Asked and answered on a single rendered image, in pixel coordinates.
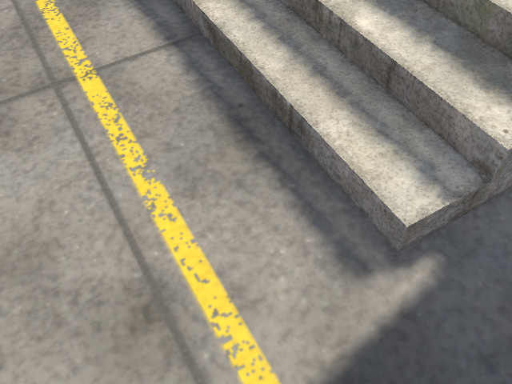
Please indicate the stairs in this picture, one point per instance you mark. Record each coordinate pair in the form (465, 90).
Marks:
(406, 104)

